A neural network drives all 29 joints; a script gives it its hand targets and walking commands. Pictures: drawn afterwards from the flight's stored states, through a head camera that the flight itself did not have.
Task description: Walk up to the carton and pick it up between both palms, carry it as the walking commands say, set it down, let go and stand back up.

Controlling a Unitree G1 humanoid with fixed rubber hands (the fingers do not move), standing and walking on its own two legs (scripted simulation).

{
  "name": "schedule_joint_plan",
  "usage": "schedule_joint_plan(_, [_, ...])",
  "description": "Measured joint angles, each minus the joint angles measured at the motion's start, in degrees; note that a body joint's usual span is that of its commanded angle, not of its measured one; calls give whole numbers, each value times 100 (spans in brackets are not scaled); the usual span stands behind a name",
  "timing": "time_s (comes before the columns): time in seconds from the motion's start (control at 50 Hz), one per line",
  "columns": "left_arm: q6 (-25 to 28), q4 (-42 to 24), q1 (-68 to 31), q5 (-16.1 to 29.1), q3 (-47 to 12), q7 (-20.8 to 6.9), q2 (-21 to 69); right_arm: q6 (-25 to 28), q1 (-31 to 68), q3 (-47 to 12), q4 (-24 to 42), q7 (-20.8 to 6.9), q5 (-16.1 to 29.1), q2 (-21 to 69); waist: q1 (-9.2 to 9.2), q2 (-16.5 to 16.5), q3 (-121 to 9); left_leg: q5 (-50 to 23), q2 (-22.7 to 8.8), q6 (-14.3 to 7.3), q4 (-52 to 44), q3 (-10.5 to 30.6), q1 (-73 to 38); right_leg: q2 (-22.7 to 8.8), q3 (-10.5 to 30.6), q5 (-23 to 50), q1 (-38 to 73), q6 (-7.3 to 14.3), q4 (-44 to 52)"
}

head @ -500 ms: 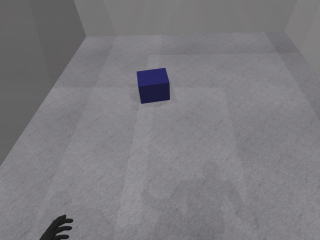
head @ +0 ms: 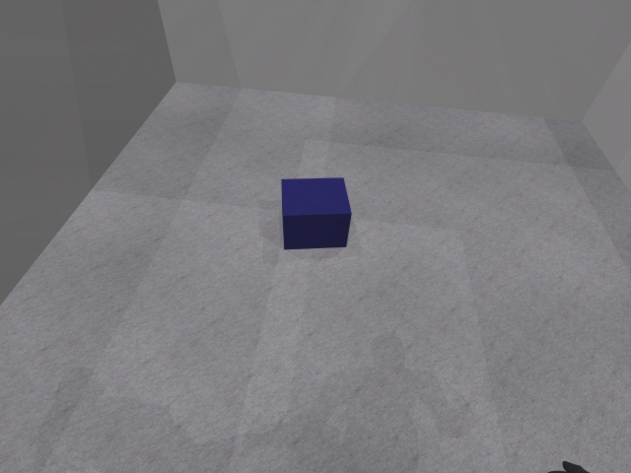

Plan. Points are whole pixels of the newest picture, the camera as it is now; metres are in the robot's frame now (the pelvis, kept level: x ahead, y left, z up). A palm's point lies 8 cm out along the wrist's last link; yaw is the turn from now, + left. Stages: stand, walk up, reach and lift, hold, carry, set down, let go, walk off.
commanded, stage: walk up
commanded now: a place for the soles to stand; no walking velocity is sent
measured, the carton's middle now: (314, 213) +1.24 +0.03 -0.67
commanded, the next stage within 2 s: none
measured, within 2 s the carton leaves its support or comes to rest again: neither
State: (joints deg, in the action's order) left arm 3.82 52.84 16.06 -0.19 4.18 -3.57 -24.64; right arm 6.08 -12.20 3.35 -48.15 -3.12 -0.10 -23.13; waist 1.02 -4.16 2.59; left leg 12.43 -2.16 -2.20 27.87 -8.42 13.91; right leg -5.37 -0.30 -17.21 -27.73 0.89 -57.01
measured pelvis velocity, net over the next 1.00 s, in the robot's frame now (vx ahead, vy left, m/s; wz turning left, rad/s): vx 0.41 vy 0.00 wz -0.05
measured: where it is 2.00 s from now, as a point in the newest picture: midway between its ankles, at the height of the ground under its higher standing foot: (319, 333)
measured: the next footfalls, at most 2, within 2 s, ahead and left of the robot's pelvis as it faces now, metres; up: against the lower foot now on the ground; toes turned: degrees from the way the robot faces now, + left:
right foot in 0.24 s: +0.27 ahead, -0.16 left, +0.00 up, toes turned -8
left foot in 0.60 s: +0.40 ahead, +0.13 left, +0.00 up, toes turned +7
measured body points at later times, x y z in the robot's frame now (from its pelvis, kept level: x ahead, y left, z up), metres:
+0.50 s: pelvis +0.21 -0.02 +0.00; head +0.23 -0.02 +0.45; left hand +0.29 +0.31 -0.09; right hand +0.30 -0.35 -0.11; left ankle +0.30 +0.13 -0.70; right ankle +0.23 -0.15 -0.74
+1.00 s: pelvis +0.41 +0.00 -0.01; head +0.42 -0.01 +0.44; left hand +0.54 +0.31 -0.11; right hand +0.42 -0.34 -0.11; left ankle +0.36 +0.13 -0.74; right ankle +0.51 -0.13 -0.74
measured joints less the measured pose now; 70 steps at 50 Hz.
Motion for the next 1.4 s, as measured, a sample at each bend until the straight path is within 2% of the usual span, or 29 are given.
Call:
schedule_joint_plan(0.08, [-70,-25,-155,-75,51,-115,56,-3,-322,43,0,10,-32,-73,-142,81,43,214,45,-15,-244,-103,-445,-164,-105,435,-312,-66,1053])
schedule_joint_plan(0.14, [-89,-62,-316,-89,76,-181,60,-29,-525,65,-69,11,-45,-140,-257,151,72,441,55,87,-289,-145,-728,-200,-191,925,-259,-11,1836])
schedule_joint_plan(0.2, [-51,-125,-477,-99,77,-210,37,-80,-681,62,-157,13,-51,-211,-353,249,60,821,-7,238,-69,-150,-916,-97,-324,1150,68,71,2434])
schedule_joint_plan(0.24, [37,-206,-569,-111,84,-167,-2,-130,-776,48,-202,18,-82,-258,-363,346,38,1243,-142,261,507,-97,-841,46,-416,1123,365,149,2677])
schedule_joint_plan(0.26, [94,-267,-639,-108,95,-112,25,-177,-742,45,-240,27,-101,-270,-348,462,105,1439,-242,156,1164,62,-619,132,-482,1050,357,132,2480])
schedule_joint_plan(0.32, [169,-488,-697,-30,54,11,118,-263,-628,-25,-318,64,-59,-241,-279,596,228,1433,-59,-17,3005,695,280,185,-617,723,597,132,2339])
schedule_joint_plan(0.36, [173,-564,-621,4,7,66,160,-249,-562,-55,-338,65,-13,-234,-208,631,216,1228,-33,-4,3295,798,767,177,-674,677,857,122,2542])
schedule_joint_plan(0.4, [159,-561,-510,0,-19,87,156,-234,-503,-61,-331,22,5,-233,-141,641,156,1033,-132,55,3017,783,1134,176,-732,647,1076,105,2743])
schedule_joint_plan(0.5, [125,-481,-143,-55,36,44,26,-275,-351,-21,-326,-156,-62,-219,47,517,-43,391,-387,195,1620,603,1458,167,-805,407,1486,92,2992])
schedule_joint_plan(0.56, [90,-399,60,-52,70,9,-51,-272,-262,36,-333,-207,-80,-234,155,407,-161,38,-373,213,880,496,1279,118,-791,159,1666,13,2946])
schedule_joint_plan(0.6, [46,-348,182,-58,71,-4,-77,-204,-249,90,-293,-201,-79,-298,195,363,-237,5,-275,142,443,421,962,47,-749,-161,1684,5,2632])
schedule_joint_plan(0.64, [-23,-266,232,-43,75,16,-98,-92,-206,161,-210,-120,-119,-324,159,230,-238,-294,-148,80,568,308,894,-66,-501,-705,1383,170,1638])
schedule_joint_plan(0.66, [-73,-207,220,-52,67,47,-94,-55,-172,160,-154,-69,-111,-302,122,178,-209,-182,-127,63,722,256,871,7,-270,-803,1115,189,944])
schedule_joint_plan(0.7, [-113,-106,175,-50,28,79,-114,-10,-156,119,-71,-3,-51,-205,46,56,-158,54,-99,35,705,157,658,131,-13,-599,629,166,-4])
schedule_joint_plan(0.74, [-91,-44,98,-29,27,76,-110,3,-222,66,-25,38,-29,-124,-20,-40,-123,101,-59,37,464,84,374,114,18,-327,282,89,-227])
schedule_joint_plan(0.84, [-104,-30,-100,-41,52,-45,4,-19,-478,28,5,59,-46,-128,-172,20,-48,189,-28,2,17,-30,-170,-53,-95,65,-138,-69,667])
schedule_joint_plan(0.92, [-122,-92,-308,-78,67,-134,56,-48,-679,38,-27,56,-65,-187,-296,147,46,411,-31,77,-54,-79,-465,-115,-164,513,-104,-29,1615])
schedule_joint_plan(1.0, [-31,-191,-477,-110,63,-140,14,-138,-838,13,-77,52,-57,-240,-387,291,71,926,-143,259,408,-68,-569,52,-322,780,413,100,2539])
schedule_joint_plan(1.04, [82,-296,-596,-124,90,-49,41,-219,-821,3,-144,67,-67,-241,-363,469,179,1293,-281,130,1416,183,-243,180,-436,948,499,54,2398])
schedule_joint_plan(1.08, [135,-436,-621,-65,73,22,89,-301,-762,-49,-202,90,-67,-202,-310,532,234,1420,-122,7,2576,599,291,193,-506,707,633,72,2308])
schedule_joint_plan(1.12, [133,-524,-572,-17,29,79,147,-302,-713,-83,-251,90,-26,-201,-239,597,232,1255,-47,-20,3034,785,723,190,-570,602,868,99,2466])
schedule_joint_plan(1.22, [84,-521,-311,-39,13,87,107,-276,-589,-62,-297,-34,-21,-209,-51,582,88,830,-248,120,2187,688,1284,165,-681,478,1288,87,2794])
schedule_joint_plan(1.32, [9,-426,-9,-53,79,31,-44,-259,-475,20,-304,-127,-61,-230,132,378,-74,190,-255,195,825,468,1058,78,-683,94,1507,11,2676])
schedule_joint_plan(1.36, [-50,-383,119,-56,81,31,-84,-158,-488,78,-238,-92,-87,-313,150,310,-162,100,-141,92,434,421,792,-7,-612,-383,1376,106,2122])
schedule_joint_plan(1.4, [-151,-259,121,-45,79,76,-86,-75,-426,123,-151,7,-126,-314,85,198,-134,-95,-79,40,746,343,830,58,-248,-810,936,163,910])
